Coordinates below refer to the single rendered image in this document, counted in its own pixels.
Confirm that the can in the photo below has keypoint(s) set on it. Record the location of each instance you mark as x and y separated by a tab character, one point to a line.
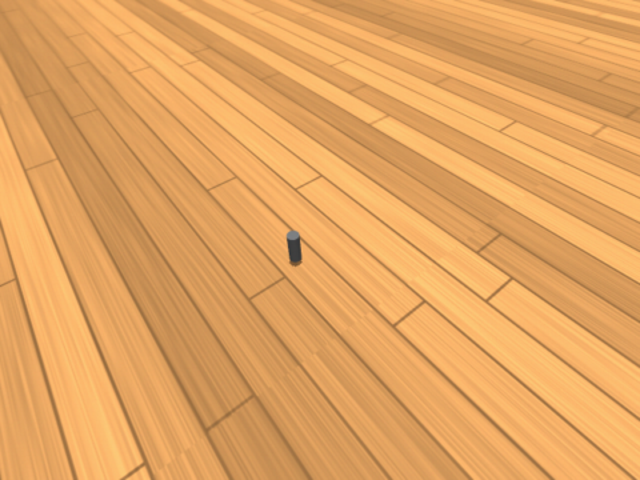
293	240

